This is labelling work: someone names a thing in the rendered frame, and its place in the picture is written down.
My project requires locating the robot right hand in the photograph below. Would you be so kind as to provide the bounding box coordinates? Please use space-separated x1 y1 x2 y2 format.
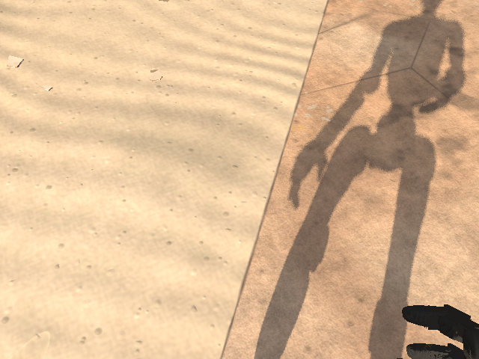
397 304 479 359

